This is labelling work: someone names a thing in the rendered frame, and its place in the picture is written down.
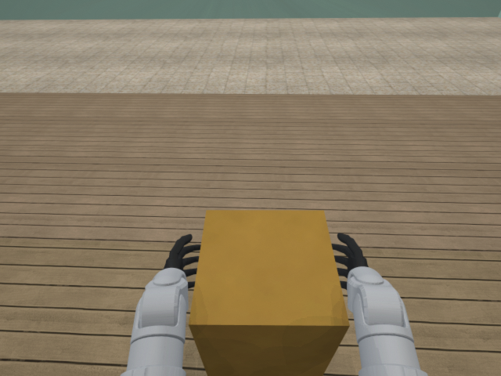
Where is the right robot forearm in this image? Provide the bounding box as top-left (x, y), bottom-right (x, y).
top-left (347, 266), bottom-right (428, 376)

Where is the left robot forearm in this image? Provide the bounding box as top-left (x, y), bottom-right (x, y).
top-left (121, 268), bottom-right (189, 376)

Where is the right robot hand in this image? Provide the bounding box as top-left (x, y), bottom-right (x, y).
top-left (332, 233), bottom-right (368, 290)

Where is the left robot hand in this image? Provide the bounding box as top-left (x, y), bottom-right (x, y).
top-left (164, 234), bottom-right (201, 289)

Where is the carton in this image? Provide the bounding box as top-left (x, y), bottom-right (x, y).
top-left (189, 210), bottom-right (350, 376)

